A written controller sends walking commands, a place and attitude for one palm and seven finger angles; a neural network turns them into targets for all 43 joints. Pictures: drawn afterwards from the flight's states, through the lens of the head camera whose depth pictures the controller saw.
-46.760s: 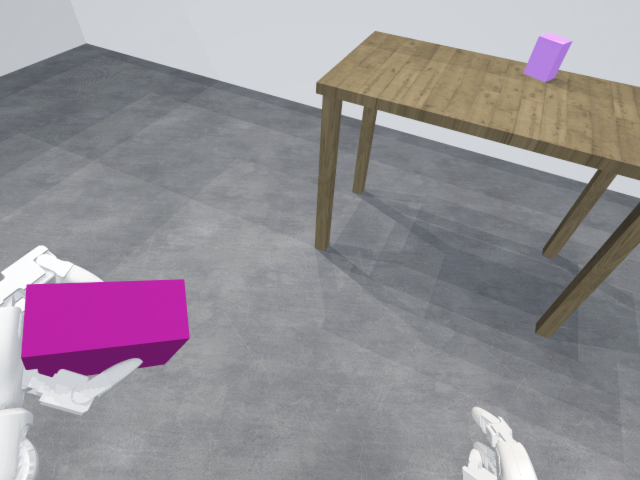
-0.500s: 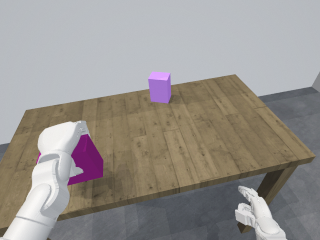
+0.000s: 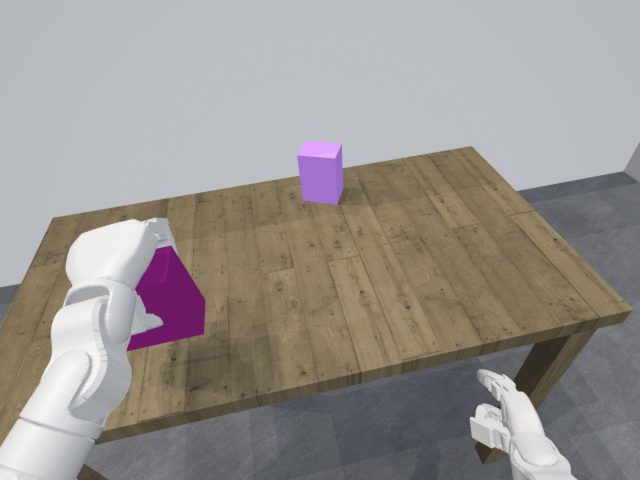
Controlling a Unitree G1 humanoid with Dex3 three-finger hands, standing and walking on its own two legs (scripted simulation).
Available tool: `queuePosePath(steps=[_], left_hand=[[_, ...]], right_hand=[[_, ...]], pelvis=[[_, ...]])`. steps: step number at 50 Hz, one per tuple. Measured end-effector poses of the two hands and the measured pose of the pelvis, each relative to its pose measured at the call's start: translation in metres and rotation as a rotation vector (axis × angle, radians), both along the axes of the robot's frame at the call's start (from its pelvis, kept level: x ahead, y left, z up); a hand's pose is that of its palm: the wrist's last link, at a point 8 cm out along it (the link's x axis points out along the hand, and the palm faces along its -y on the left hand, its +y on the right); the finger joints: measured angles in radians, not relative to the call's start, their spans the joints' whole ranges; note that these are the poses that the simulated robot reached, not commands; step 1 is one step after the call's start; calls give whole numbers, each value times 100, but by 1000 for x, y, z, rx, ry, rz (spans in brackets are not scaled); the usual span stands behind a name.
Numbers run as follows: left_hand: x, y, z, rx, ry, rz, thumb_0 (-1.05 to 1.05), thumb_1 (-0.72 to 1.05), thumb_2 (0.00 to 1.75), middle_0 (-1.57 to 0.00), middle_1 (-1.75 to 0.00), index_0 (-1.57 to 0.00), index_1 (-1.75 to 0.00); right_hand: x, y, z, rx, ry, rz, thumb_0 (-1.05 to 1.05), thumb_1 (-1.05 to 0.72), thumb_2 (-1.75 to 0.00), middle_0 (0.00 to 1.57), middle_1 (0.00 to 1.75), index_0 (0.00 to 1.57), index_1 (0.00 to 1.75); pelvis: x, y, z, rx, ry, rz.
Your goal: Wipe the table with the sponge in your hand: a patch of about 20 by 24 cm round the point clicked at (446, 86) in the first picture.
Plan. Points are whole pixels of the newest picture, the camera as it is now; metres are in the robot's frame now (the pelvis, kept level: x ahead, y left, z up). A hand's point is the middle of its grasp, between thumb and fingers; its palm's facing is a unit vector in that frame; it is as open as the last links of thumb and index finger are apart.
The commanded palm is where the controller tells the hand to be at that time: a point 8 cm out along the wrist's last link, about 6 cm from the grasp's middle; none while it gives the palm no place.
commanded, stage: lift the sponge slowly off the table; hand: left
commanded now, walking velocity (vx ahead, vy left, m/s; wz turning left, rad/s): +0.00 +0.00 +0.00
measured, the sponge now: (151, 310) +0.28 +0.27 +0.08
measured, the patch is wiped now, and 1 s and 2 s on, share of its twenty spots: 0.95 0.95 0.95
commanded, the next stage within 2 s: bring the sponge back beside the body in 0.10 s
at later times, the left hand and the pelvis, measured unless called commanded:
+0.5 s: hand (124, 299) +0.25 +0.27 +0.14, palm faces +0.10 -0.12 -0.99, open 9.8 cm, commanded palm +0.22 +0.27 +0.22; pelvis -0.01 +0.00 +0.00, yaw +0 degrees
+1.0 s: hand (101, 325) +0.22 +0.29 +0.13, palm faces +0.10 -0.12 -0.99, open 9.8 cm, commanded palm +0.18 +0.28 +0.20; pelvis -0.01 +0.01 +0.00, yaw -1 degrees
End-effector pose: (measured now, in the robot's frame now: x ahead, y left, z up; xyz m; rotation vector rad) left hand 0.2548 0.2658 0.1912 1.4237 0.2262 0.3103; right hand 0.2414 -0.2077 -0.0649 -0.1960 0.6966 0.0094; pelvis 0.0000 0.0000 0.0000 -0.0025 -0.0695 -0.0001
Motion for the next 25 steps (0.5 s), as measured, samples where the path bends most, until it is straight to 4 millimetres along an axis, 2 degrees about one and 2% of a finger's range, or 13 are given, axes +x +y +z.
queuePosePath(steps=[9,15,25], left_hand=[[2,-4,17,18,-59,-16,0,-49,106,-76,-136,-77,-136],[-3,-6,10,-12,-40,-14,-1,-49,106,-75,-136,-77,-136],[-29,6,-1,-5,-23,13,-1,-49,106,-76,-136,-77,-136]], right_hand=[[-2,5,-1,20,-6,-6,1,-91,-90,20,30,16,28],[-4,7,1,36,-13,-1,1,-91,-90,20,30,16,28],[-4,6,3,10,-18,19,1,-91,-90,20,30,18,29]], pelvis=[[-4,3,1,0,1,-2],[-4,3,0,3,5,-11],[-6,1,-1,-2,-9,-7]])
